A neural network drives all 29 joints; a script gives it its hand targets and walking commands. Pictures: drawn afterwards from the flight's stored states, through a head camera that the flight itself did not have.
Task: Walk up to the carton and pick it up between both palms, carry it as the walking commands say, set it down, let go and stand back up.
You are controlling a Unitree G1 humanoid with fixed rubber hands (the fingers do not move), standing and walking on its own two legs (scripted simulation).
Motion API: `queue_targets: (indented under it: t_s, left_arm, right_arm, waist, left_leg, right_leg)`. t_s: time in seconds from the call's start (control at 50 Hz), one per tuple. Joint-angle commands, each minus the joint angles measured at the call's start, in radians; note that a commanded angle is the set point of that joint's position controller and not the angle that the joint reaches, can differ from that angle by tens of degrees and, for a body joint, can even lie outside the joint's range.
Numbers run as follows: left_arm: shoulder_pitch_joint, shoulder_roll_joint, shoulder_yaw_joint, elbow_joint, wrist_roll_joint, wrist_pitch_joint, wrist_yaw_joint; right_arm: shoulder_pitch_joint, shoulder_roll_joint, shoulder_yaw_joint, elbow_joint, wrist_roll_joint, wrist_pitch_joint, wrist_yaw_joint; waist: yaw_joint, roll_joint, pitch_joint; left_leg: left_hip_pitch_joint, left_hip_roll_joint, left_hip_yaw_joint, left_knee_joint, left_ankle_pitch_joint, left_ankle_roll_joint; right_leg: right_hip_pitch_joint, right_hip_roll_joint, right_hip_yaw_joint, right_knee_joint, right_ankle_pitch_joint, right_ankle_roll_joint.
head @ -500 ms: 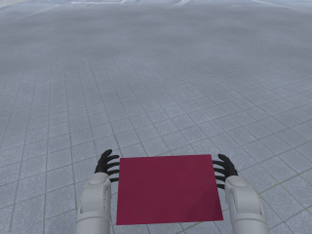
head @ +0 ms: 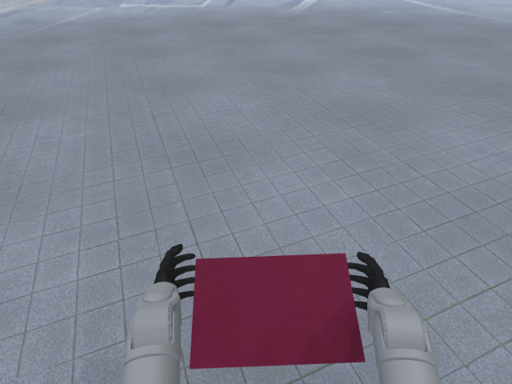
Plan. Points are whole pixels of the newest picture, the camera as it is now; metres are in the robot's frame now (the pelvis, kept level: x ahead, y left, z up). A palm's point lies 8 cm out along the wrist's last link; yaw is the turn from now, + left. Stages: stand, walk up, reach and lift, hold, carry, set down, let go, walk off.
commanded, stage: hold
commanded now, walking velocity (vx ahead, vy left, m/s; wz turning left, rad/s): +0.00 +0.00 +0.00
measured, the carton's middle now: (271, 314) +0.30 +0.00 -0.05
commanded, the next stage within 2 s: carry in 0.74 s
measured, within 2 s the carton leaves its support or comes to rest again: neither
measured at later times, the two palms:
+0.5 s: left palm (164, 291) +0.28 +0.17 +0.05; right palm (375, 299) +0.27 -0.16 +0.04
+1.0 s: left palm (165, 303) +0.26 +0.17 +0.05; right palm (377, 307) +0.26 -0.16 +0.04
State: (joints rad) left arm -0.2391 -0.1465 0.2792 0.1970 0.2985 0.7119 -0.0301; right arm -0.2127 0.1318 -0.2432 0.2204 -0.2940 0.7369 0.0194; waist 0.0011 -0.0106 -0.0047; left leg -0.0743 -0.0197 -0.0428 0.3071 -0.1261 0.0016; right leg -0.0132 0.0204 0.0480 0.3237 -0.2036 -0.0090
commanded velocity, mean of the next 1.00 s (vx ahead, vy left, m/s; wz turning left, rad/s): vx -0.07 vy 0.00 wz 0.00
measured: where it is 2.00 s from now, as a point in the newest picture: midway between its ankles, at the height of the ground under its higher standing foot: outside the picture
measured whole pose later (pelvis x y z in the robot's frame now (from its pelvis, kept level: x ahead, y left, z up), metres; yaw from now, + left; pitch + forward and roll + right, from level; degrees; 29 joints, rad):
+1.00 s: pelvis -0.04 +0.00 -0.03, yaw +0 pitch +2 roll -1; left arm -0.26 -0.15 0.20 -0.06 0.18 0.84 0.13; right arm -0.23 0.14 -0.19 -0.07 -0.21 0.90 -0.10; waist 0.01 0.00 -0.05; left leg -0.48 -0.01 -0.06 0.68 -0.23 -0.01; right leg -0.41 0.05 0.02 0.68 -0.31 -0.02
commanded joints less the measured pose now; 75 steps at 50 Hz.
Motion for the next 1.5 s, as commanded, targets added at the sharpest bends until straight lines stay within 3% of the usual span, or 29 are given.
queue_targets:
  t_s: [0.0, 0.32, 0.7, 0.72, 0.76, 0.84, 0.9, 0.98, 1.0, 1.02, 1.04, 1.06, 1.08, 1.1, 1.12, 1.14, 1.16, 1.18, 1.22, 1.26, 1.28, 1.3, 1.32, 1.34, 1.36, 1.38, 1.4, 1.44, 1.48]
  left_arm:
    - [-0.449, -0.891, -0.591, 0.013, -0.279, -0.010, -0.282]
    - [-0.395, -0.887, -0.612, -0.020, -0.285, -0.007, -0.270]
    - [-0.427, -0.888, -0.602, 0.001, -0.281, -0.012, -0.275]
    - [-0.476, -0.882, -0.609, 0.045, -0.270, -0.008, -0.277]
    - [-0.438, -0.912, -0.623, 0.019, -0.293, 0.002, -0.272]
    - [-0.463, -0.945, -0.727, -0.112, -0.376, 0.046, -0.252]
    - [-0.465, -0.976, -0.787, -0.193, -0.426, 0.100, -0.233]
    - [-0.430, -0.997, -0.861, -0.340, -0.486, 0.198, -0.194]
    - [-0.397, -0.991, -0.869, -0.371, -0.493, 0.227, -0.180]
    - [-0.361, -0.987, -0.877, -0.406, -0.499, 0.254, -0.165]
    - [-0.339, -0.982, -0.879, -0.440, -0.504, 0.281, -0.148]
    - [-0.335, -0.980, -0.890, -0.497, -0.519, 0.306, -0.131]
    - [-0.337, -0.974, -0.906, -0.552, -0.537, 0.331, -0.116]
    - [-0.339, -0.965, -0.912, -0.584, -0.551, 0.357, -0.102]
    - [-0.351, -0.958, -0.917, -0.614, -0.570, 0.379, -0.089]
    - [-0.343, -0.946, -0.924, -0.646, -0.590, 0.399, -0.080]
    - [-0.313, -0.944, -0.920, -0.652, -0.598, 0.416, -0.075]
    - [-0.301, -0.953, -0.919, -0.660, -0.608, 0.431, -0.072]
    - [-0.272, -0.953, -0.917, -0.679, -0.617, 0.458, -0.065]
    - [-0.247, -0.941, -0.909, -0.682, -0.618, 0.477, -0.058]
    - [-0.235, -0.937, -0.903, -0.679, -0.615, 0.484, -0.055]
    - [-0.231, -0.929, -0.896, -0.680, -0.614, 0.490, -0.053]
    - [-0.229, -0.919, -0.891, -0.681, -0.613, 0.496, -0.052]
    - [-0.192, -0.905, -0.868, -0.666, -0.595, 0.502, -0.050]
    - [-0.197, -0.934, -0.869, -0.698, -0.595, 0.505, -0.052]
    - [-0.199, -0.926, -0.867, -0.714, -0.588, 0.511, -0.051]
    - [-0.212, -0.925, -0.873, -0.732, -0.594, 0.511, -0.051]
    - [-0.237, -0.933, -0.878, -0.743, -0.598, 0.508, -0.048]
    - [-0.229, -0.923, -0.859, -0.738, -0.597, 0.511, -0.049]
  right_arm:
    - [-0.606, 0.828, 0.586, -0.113, 0.302, -0.071, 0.278]
    - [-0.555, 0.810, 0.604, -0.155, 0.308, -0.065, 0.265]
    - [-0.585, 0.821, 0.595, -0.133, 0.304, -0.068, 0.268]
    - [-0.660, 0.795, 0.593, -0.140, 0.299, -0.068, 0.272]
    - [-0.613, 0.826, 0.622, -0.158, 0.318, -0.052, 0.274]
    - [-0.618, 0.892, 0.712, -0.269, 0.378, 0.000, 0.257]
    - [-0.624, 0.925, 0.764, -0.349, 0.427, 0.059, 0.236]
    - [-0.587, 0.939, 0.826, -0.493, 0.489, 0.158, 0.200]
    - [-0.552, 0.935, 0.841, -0.526, 0.506, 0.185, 0.188]
    - [-0.530, 0.931, 0.861, -0.569, 0.527, 0.213, 0.176]
    - [-0.516, 0.931, 0.873, -0.605, 0.546, 0.241, 0.163]
    - [-0.500, 0.935, 0.884, -0.646, 0.565, 0.267, 0.151]
    - [-0.485, 0.930, 0.887, -0.683, 0.576, 0.290, 0.139]
    - [-0.472, 0.910, 0.878, -0.705, 0.578, 0.313, 0.126]
    - [-0.451, 0.889, 0.869, -0.731, 0.582, 0.335, 0.114]
    - [-0.438, 0.886, 0.874, -0.779, 0.591, 0.356, 0.099]
    - [-0.415, 0.879, 0.869, -0.805, 0.583, 0.375, 0.086]
    - [-0.405, 0.877, 0.868, -0.822, 0.572, 0.388, 0.077]
    - [-0.382, 0.882, 0.862, -0.845, 0.568, 0.412, 0.062]
    - [-0.350, 0.869, 0.846, -0.851, 0.561, 0.435, 0.049]
    - [-0.342, 0.860, 0.840, -0.851, 0.557, 0.444, 0.044]
    - [-0.333, 0.853, 0.832, -0.847, 0.553, 0.453, 0.040]
    - [-0.319, 0.846, 0.827, -0.842, 0.550, 0.460, 0.036]
    - [-0.341, 0.836, 0.837, -0.867, 0.558, 0.471, 0.037]
    - [-0.366, 0.873, 0.842, -0.863, 0.569, 0.475, 0.034]
    - [-0.372, 0.899, 0.851, -0.849, 0.581, 0.479, 0.033]
    - [-0.393, 0.899, 0.864, -0.870, 0.590, 0.481, 0.033]
    - [-0.410, 0.918, 0.890, -0.885, 0.612, 0.483, 0.037]
    - [-0.401, 0.922, 0.889, -0.876, 0.616, 0.491, 0.034]
  waist:
    - [0.001, 0.004, -0.234]
    - [-0.001, 0.009, -0.238]
    - [0.001, 0.006, -0.226]
    - [-0.001, 0.000, -0.230]
    - [0.002, 0.017, -0.284]
    - [0.008, 0.021, -0.394]
    - [0.009, 0.022, -0.458]
    - [0.011, -0.055, -0.464]
    - [0.013, -0.087, -0.452]
    - [0.010, -0.140, -0.441]
    - [0.003, -0.146, -0.421]
    - [-0.005, -0.112, -0.412]
    - [-0.008, -0.040, -0.409]
    - [-0.006, 0.124, -0.405]
    - [-0.018, 0.282, -0.425]
    - [-0.015, 0.292, -0.437]
    - [-0.008, 0.200, -0.423]
    - [-0.006, 0.164, -0.397]
    - [-0.002, 0.183, -0.398]
    - [-0.008, 0.215, -0.407]
    - [-0.004, 0.212, -0.406]
    - [-0.005, 0.178, -0.391]
    - [-0.003, 0.065, -0.378]
    - [0.021, -0.255, -0.311]
    - [0.021, -0.250, -0.298]
    - [0.017, -0.126, -0.290]
    - [0.013, -0.062, -0.282]
    - [0.008, -0.084, -0.263]
    - [0.008, -0.127, -0.283]
  left_leg:
    - [0.175, -0.067, -0.024, -0.012, 0.138, -0.001]
    - [0.195, -0.064, -0.034, -0.018, 0.219, -0.003]
    - [0.173, -0.066, -0.027, -0.016, 0.146, 0.001]
    - [-0.030, 0.148, -0.044, 0.104, 0.063, 0.009]
    - [-0.106, 0.170, -0.088, 0.141, 0.123, 0.018]
    - [-0.178, 0.161, -0.079, 0.286, 0.393, 0.034]
    - [-0.230, 0.161, -0.090, 0.345, 0.417, 0.042]
    - [-0.323, 0.105, -0.031, 0.430, 0.207, 0.016]
    - [-0.343, 0.077, -0.002, 0.463, 0.121, 0.006]
    - [-0.329, 0.052, 0.032, 0.480, -0.050, 0.003]
    - [-0.299, 0.050, 0.047, 0.460, -0.137, 0.008]
    - [-0.264, 0.060, 0.039, 0.417, -0.118, 0.019]
    - [-0.237, 0.082, -0.001, 0.335, -0.026, 0.033]
    - [-0.226, 0.187, -0.141, 0.205, 0.097, 0.066]
    - [-0.217, 0.327, -0.308, 0.065, 0.171, 0.139]
    - [-0.252, 0.398, -0.370, 0.029, 0.198, 0.192]
    - [-0.285, 0.377, -0.334, 0.023, 0.138, 0.192]
    - [-0.312, 0.344, -0.276, 0.018, 0.087, 0.172]
    - [-0.283, 0.279, -0.187, 0.027, 0.060, 0.123]
    - [-0.243, 0.264, -0.172, 0.028, 0.017, 0.115]
    - [-0.254, 0.251, -0.161, 0.037, -0.021, 0.098]
    - [-0.301, 0.224, -0.144, 0.060, -0.068, 0.065]
    - [-0.411, 0.170, -0.092, 0.134, -0.112, 0.027]
    - [-0.584, 0.042, 0.067, 0.406, -0.314, -0.026]
    - [-0.573, 0.011, 0.054, 0.720, -0.437, -0.023]
    - [-0.550, -0.002, -0.005, 0.883, -0.396, -0.010]
    - [-0.547, -0.003, -0.009, 0.969, -0.325, -0.014]
    - [-0.563, 0.010, 0.022, 1.021, -0.234, -0.042]
    - [-0.549, 0.007, 0.069, 0.893, -0.260, -0.061]
  right_leg:
    - [-0.084, 0.055, 0.031, -0.075, 0.126, 0.007]
    - [-0.059, 0.061, 0.031, -0.077, 0.186, 0.008]
    - [-0.082, 0.058, 0.030, -0.074, 0.123, 0.006]
    - [-0.195, -0.131, -0.008, 0.082, 0.036, 0.007]
    - [-0.194, -0.124, 0.025, 0.141, 0.072, -0.004]
    - [-0.194, -0.128, 0.040, 0.280, 0.326, -0.020]
    - [-0.191, -0.137, 0.069, 0.335, 0.399, -0.042]
    - [-0.204, -0.212, 0.156, 0.283, 0.465, -0.100]
    - [-0.218, -0.244, 0.182, 0.259, 0.483, -0.123]
    - [-0.265, -0.279, 0.207, 0.229, 0.477, -0.145]
    - [-0.315, -0.287, 0.204, 0.228, 0.458, -0.149]
    - [-0.359, -0.259, 0.167, 0.254, 0.385, -0.129]
    - [-0.402, -0.202, 0.108, 0.299, 0.219, -0.091]
    - [-0.450, -0.101, 0.019, 0.411, -0.006, -0.038]
    - [-0.470, 0.025, -0.089, 0.620, -0.260, 0.005]
    - [-0.451, 0.034, -0.099, 0.786, -0.376, 0.013]
    - [-0.435, 0.005, -0.074, 0.815, -0.354, 0.011]
    - [-0.437, -0.002, -0.085, 0.771, -0.327, 0.007]
    - [-0.386, 0.008, -0.122, 0.561, -0.294, -0.001]
    - [-0.315, 0.037, -0.157, 0.357, -0.288, -0.010]
    - [-0.260, 0.036, -0.163, 0.219, -0.232, -0.015]
    - [-0.197, 0.001, -0.124, 0.113, -0.175, -0.023]
    - [-0.122, -0.098, 0.003, 0.071, -0.128, -0.049]
    - [-0.194, -0.387, 0.334, -0.035, -0.090, -0.160]
    - [-0.319, -0.490, 0.353, -0.036, 0.154, -0.217]
    - [-0.340, -0.443, 0.289, -0.031, 0.173, -0.218]
    - [-0.352, -0.383, 0.193, -0.018, 0.131, -0.195]
    - [-0.310, -0.282, 0.058, 0.031, 0.172, -0.153]
    - [-0.240, -0.260, 0.046, 0.038, 0.201, -0.136]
